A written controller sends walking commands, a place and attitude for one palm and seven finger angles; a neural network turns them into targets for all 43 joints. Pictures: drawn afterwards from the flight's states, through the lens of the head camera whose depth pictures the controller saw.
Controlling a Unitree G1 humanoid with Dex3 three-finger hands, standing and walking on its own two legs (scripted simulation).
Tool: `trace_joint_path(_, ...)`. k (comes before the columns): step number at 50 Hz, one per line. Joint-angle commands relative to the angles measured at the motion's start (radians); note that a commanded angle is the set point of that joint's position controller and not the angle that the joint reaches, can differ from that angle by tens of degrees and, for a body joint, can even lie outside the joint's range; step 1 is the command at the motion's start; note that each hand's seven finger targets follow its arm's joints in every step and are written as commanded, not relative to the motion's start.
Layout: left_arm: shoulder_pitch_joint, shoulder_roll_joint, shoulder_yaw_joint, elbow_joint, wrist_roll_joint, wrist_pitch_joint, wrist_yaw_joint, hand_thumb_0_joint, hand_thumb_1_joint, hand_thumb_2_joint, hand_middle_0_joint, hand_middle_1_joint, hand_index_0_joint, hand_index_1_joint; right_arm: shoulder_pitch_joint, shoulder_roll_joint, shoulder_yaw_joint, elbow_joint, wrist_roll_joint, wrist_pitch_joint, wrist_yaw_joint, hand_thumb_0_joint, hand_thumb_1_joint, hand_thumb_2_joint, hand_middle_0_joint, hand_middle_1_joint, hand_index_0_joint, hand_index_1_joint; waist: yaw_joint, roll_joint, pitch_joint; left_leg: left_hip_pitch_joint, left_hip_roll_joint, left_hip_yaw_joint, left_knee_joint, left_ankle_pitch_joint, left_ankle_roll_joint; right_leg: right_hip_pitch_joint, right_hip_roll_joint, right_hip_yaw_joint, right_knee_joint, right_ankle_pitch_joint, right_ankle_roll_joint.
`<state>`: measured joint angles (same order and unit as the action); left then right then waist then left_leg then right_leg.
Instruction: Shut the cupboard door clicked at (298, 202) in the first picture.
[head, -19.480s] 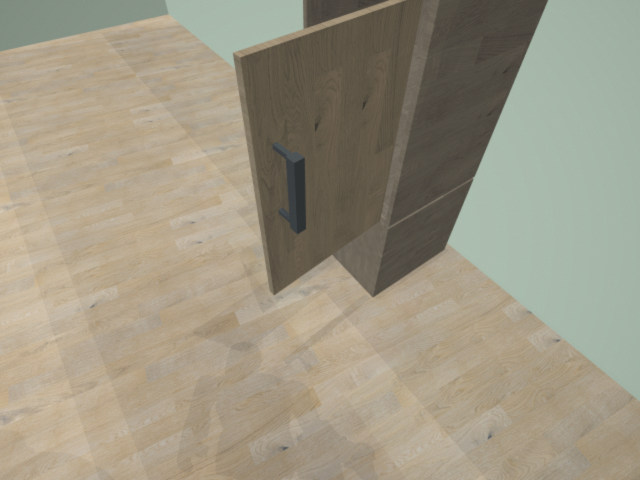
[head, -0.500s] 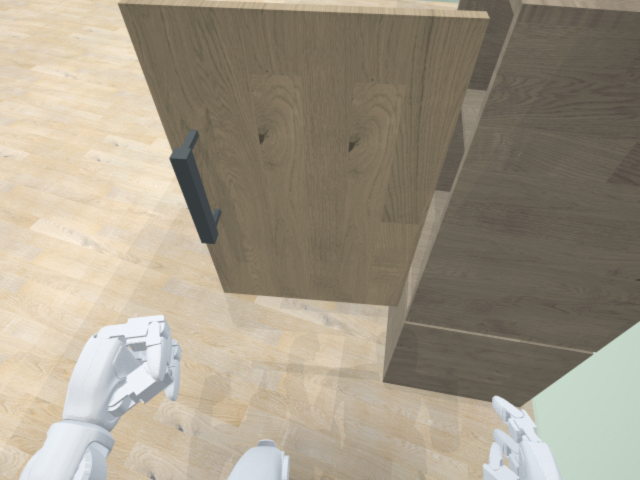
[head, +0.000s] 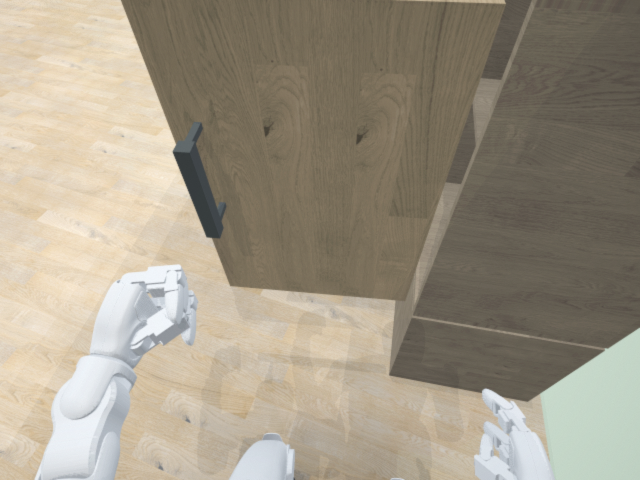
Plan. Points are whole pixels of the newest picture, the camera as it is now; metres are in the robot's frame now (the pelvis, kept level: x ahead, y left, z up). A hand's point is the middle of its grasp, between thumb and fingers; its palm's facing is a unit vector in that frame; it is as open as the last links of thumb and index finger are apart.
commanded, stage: bring the fist close to the handle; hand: left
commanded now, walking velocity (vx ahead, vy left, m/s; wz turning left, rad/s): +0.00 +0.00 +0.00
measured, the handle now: (205, 184) +0.49 +0.21 +0.07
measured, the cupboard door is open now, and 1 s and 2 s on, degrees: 95 95 83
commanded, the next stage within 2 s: push the door shut along its arc in 1.08 s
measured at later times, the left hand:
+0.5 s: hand (201, 250) +0.37 +0.18 +0.08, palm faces -0.05 -1.00 -0.02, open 3.1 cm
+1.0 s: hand (202, 230) +0.40 +0.19 +0.08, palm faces -0.04 -1.00 -0.03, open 3.1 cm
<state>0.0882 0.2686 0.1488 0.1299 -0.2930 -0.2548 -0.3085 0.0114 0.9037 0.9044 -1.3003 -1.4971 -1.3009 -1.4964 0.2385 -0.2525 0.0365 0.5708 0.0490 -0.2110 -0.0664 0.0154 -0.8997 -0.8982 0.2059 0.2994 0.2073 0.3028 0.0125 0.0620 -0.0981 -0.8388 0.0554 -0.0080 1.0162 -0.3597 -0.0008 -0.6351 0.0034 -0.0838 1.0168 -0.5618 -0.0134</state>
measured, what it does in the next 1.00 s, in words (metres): stands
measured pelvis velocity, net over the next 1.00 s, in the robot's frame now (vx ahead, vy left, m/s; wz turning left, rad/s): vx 0.01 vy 0.00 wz -0.04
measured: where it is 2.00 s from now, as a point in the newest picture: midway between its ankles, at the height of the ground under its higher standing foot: outside the picture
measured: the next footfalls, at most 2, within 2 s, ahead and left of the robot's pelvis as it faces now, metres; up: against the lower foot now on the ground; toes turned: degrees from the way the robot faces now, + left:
none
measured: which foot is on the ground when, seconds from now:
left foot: down 0.00-1.00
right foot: down 0.00-1.00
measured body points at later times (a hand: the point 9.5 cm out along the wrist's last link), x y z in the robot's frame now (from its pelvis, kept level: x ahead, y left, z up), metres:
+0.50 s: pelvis +0.00 +0.01 +0.00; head +0.06 +0.00 +0.45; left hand +0.37 +0.23 +0.08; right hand +0.12 -0.25 -0.10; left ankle +0.08 +0.12 -0.67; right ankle -0.03 -0.11 -0.67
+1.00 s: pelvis +0.01 +0.00 +0.00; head +0.07 +0.00 +0.45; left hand +0.40 +0.24 +0.08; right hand +0.09 -0.27 -0.11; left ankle +0.08 +0.12 -0.67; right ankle -0.03 -0.11 -0.67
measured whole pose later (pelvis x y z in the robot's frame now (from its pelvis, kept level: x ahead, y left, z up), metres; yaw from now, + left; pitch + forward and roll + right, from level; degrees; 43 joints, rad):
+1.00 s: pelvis +0.01 +0.00 +0.00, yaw -2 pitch +13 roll -2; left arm -0.42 0.35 0.27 0.73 -0.23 -0.34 -0.29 0.01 0.90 0.90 -1.30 -1.50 -1.30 -1.50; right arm 0.33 -0.27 0.00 0.64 0.04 -0.07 -0.03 0.01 -0.90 -0.90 0.21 0.30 0.21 0.30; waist -0.04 0.04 -0.11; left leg -0.87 0.07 0.03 0.98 -0.35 0.00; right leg -0.69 0.02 -0.04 0.99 -0.54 -0.01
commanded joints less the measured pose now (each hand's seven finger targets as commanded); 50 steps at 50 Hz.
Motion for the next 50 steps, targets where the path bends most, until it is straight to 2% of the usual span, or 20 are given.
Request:
trace_joint_path(1,-0.242,0.19,0.122,-0.156,-0.015,-0.017,0.018,0.0,0.9,0.9,-1.3,-1.5,-1.3,-1.5,-0.016,-0.136,-0.059,-0.144,0.003,-0.041,-0.016,0.0,-0.9,-0.9,0.2,0.3,0.2,0.3,-0.017,-0.039,-0.231,0.315,-0.034,-0.029,-0.157,0.113,0.032,-0.022,0.019,0.059,-0.208,0.279,0.005)
trace_joint_path(4,-0.354,0.158,0.12,-0.144,-0.017,-0.067,0.063,0.0,0.9,0.9,-1.3,-1.5,-1.3,-1.5,-0.026,-0.121,-0.056,-0.13,-0.001,-0.042,-0.011,0.0,-0.9,-0.9,0.2,0.3,0.2,0.3,-0.021,-0.017,-0.241,0.342,-0.035,-0.03,-0.166,0.114,0.025,-0.035,0.021,0.048,-0.196,0.275,-0.002)
trace_joint_path(6,-0.338,0.184,0.156,-0.098,-0.011,-0.095,0.08,0.0,0.9,0.9,-1.3,-1.5,-1.3,-1.5,-0.016,-0.128,-0.059,-0.118,-0.006,-0.039,-0.005,0.0,-0.9,-0.9,0.2,0.3,0.2,0.3,-0.004,-0.015,-0.267,0.348,-0.033,-0.03,-0.165,0.134,0.024,-0.024,0.025,0.049,-0.187,0.293,-0.005)
trace_joint_path(8,-0.37,0.153,0.114,-0.053,0.008,-0.11,0.076,0.0,0.9,0.9,-1.3,-1.5,-1.3,-1.5,-0.01,-0.126,-0.063,-0.108,-0.003,-0.035,0.002,0.0,-0.9,-0.9,0.2,0.3,0.2,0.3,-0.016,0.009,-0.273,0.36,-0.031,-0.022,-0.164,0.141,0.022,-0.043,0.021,0.051,-0.181,0.307,-0.003)
trace_joint_path(11,-0.378,0.145,0.083,0.058,0.029,-0.086,0.052,0.0,0.9,0.9,-1.3,-1.5,-1.3,-1.5,0.016,-0.14,-0.067,-0.095,-0.002,-0.019,0.01,0.0,-0.9,-0.9,0.2,0.3,0.2,0.3,-0.028,-0.01,-0.243,0.338,-0.03,-0.023,-0.167,0.123,0.025,-0.052,0.023,0.05,-0.193,0.298,-0.001)
trace_joint_path(14,-0.483,0.136,0.057,0.086,0.031,-0.066,0.035,0.0,0.9,0.9,-1.3,-1.5,-1.3,-1.5,0.019,-0.146,-0.072,-0.095,0.004,-0.004,0.008,0.0,-0.9,-0.9,0.2,0.3,0.2,0.3,-0.047,-0.028,-0.24,0.34,-0.028,-0.022,-0.174,0.102,0.028,-0.065,0.019,0.051,-0.207,0.283,0.003)
trace_joint_path(18,-0.651,0.207,0.129,0.118,0.014,-0.089,0.051,0.0,0.9,0.9,-1.3,-1.5,-1.3,-1.5,0.019,-0.153,-0.07,-0.081,0.0,0.008,0.0,0.0,-0.9,-0.9,0.2,0.3,0.2,0.3,-0.044,-0.032,-0.272,0.348,-0.03,-0.029,-0.17,0.088,0.026,-0.062,0.019,0.058,-0.208,0.258,-0.001)
trace_joint_path(22,-0.727,0.222,0.142,0.133,0.034,-0.144,0.077,0.0,0.9,0.9,-1.3,-1.5,-1.3,-1.5,0.037,-0.148,-0.072,-0.06,-0.006,0.009,0.005,0.0,-0.9,-0.9,0.2,0.3,0.2,0.3,-0.043,0.035,-0.348,0.409,-0.024,-0.035,-0.154,0.141,0.02,-0.078,0.022,0.052,-0.179,0.3,-0.007)
trace_joint_path(25,-0.732,0.198,0.114,0.219,0.052,-0.15,0.074,0.0,0.9,0.9,-1.3,-1.5,-1.3,-1.5,0.056,-0.15,-0.077,-0.047,-0.008,0.017,0.013,0.0,-0.9,-0.9,0.2,0.3,0.2,0.3,-0.049,0.014,-0.348,0.406,-0.021,-0.036,-0.148,0.165,0.019,-0.09,0.024,0.049,-0.169,0.327,-0.006)
trace_joint_path(28,-0.756,0.172,0.082,0.333,0.063,-0.111,0.061,0.0,0.9,0.9,-1.3,-1.5,-1.3,-1.5,0.07,-0.155,-0.078,-0.039,-0.003,0.035,0.021,0.0,-0.9,-0.9,0.2,0.3,0.2,0.3,-0.064,-0.006,-0.288,0.366,-0.022,-0.033,-0.155,0.12,0.022,-0.115,0.024,0.048,-0.189,0.297,-0.001)
trace_joint_path(29,-0.768,0.188,0.097,0.361,0.061,-0.101,0.057,0.0,0.9,0.9,-1.3,-1.5,-1.3,-1.5,0.077,-0.16,-0.081,-0.038,-0.002,0.042,0.02,0.0,-0.9,-0.9,0.2,0.3,0.2,0.3,-0.067,-0.04,-0.277,0.349,-0.021,-0.031,-0.154,0.114,0.025,-0.11,0.024,0.05,-0.195,0.297,0.001)
trace_joint_path(31,-0.792,0.21,0.117,0.385,0.06,-0.089,0.055,0.0,0.9,0.9,-1.3,-1.5,-1.3,-1.5,0.086,-0.167,-0.082,-0.04,-0.004,0.053,0.019,0.0,-0.9,-0.9,0.2,0.3,0.2,0.3,-0.06,-0.043,-0.29,0.344,-0.024,-0.029,-0.151,0.126,0.028,-0.097,0.024,0.051,-0.195,0.308,-0.002)
trace_joint_path(33,-0.87,0.202,0.11,0.375,0.054,-0.097,0.058,0.0,0.9,0.9,-1.3,-1.5,-1.3,-1.5,0.082,-0.162,-0.081,-0.046,-0.002,0.06,0.02,0.0,-0.9,-0.9,0.2,0.3,0.2,0.3,-0.069,-0.035,-0.307,0.352,-0.025,-0.026,-0.147,0.132,0.027,-0.102,0.022,0.053,-0.192,0.317,0.001)
trace_joint_path(35,-0.926,0.237,0.144,0.395,0.054,-0.119,0.068,0.0,0.9,0.9,-1.3,-1.5,-1.3,-1.5,0.086,-0.161,-0.081,-0.038,-0.005,0.065,0.018,0.0,-0.9,-0.9,0.2,0.3,0.2,0.3,-0.071,-0.042,-0.314,0.338,-0.025,-0.027,-0.136,0.121,0.027,-0.107,0.023,0.059,-0.189,0.302,0.001)
trace_joint_path(36,-0.926,0.288,0.192,0.398,0.056,-0.135,0.076,0.0,0.9,0.9,-1.3,-1.5,-1.3,-1.5,0.096,-0.166,-0.081,-0.032,-0.01,0.069,0.016,0.0,-0.9,-0.9,0.2,0.3,0.2,0.3,-0.056,-0.054,-0.335,0.334,-0.025,-0.028,-0.129,0.137,0.028,-0.085,0.025,0.061,-0.18,0.317,-0.002)
trace_joint_path(39,-0.906,0.277,0.185,0.368,0.065,-0.174,0.073,0.0,0.9,0.9,-1.3,-1.5,-1.3,-1.5,0.094,-0.155,-0.083,-0.041,-0.01,0.071,0.024,0.0,-0.9,-0.9,0.2,0.3,0.2,0.3,-0.044,0.01,-0.404,0.373,-0.028,-0.019,-0.12,0.193,0.026,-0.068,0.023,0.067,-0.159,0.375,-0.004)
trace_joint_path(41,-0.855,0.327,0.222,0.398,0.071,-0.178,0.067,0.0,0.9,0.9,-1.3,-1.5,-1.3,-1.5,0.106,-0.163,-0.085,-0.037,-0.013,0.081,0.026,0.0,-0.9,-0.9,0.2,0.3,0.2,0.3,-0.036,0.002,-0.406,0.359,-0.027,-0.016,-0.115,0.203,0.028,-0.051,0.028,0.071,-0.157,0.39,-0.004)
trace_joint_path(44,-0.823,0.299,0.201,0.409,0.059,-0.16,0.037,0.0,0.9,0.9,-1.3,-1.5,-1.3,-1.5,0.105,-0.158,-0.087,-0.046,-0.005,0.095,0.029,0.0,-0.9,-0.9,0.2,0.3,0.2,0.3,-0.046,-0.026,-0.381,0.332,-0.029,-0.001,-0.119,0.21,0.033,-0.032,0.026,0.079,-0.17,0.43,0.005)
trace_joint_path(46,-0.805,0.276,0.179,0.399,0.048,-0.146,0.015,0.0,0.9,0.9,-1.3,-1.5,-1.3,-1.5,0.106,-0.161,-0.089,-0.052,-0.001,0.099,0.029,0.0,-0.9,-0.9,0.2,0.3,0.2,0.3,-0.047,-0.009,-0.372,0.341,-0.031,-0.001,-0.12,0.213,0.035,-0.032,0.029,0.075,-0.175,0.434,0.003)
trace_joint_path(50,-0.848,0.239,0.149,0.367,0.022,-0.145,0.001,0.0,0.9,0.9,-1.3,-1.5,-1.3,-1.5,0.098,-0.16,-0.092,-0.052,0.005,0.099,0.023,0.0,-0.9,-0.9,0.2,0.3,0.2,0.3,-0.067,-0.036,-0.345,0.35,-0.029,-0.008,-0.124,0.189,0.036,-0.061,0.03,0.07,-0.188,0.408,0.006)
